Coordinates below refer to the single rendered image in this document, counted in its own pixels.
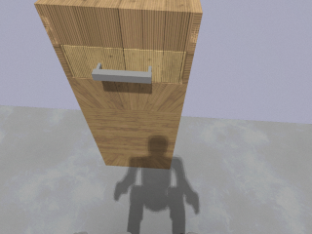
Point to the handle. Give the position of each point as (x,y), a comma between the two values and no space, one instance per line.
(127,76)

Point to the drawer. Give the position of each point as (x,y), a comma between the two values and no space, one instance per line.
(166,65)

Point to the cabinet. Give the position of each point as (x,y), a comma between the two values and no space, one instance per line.
(133,124)

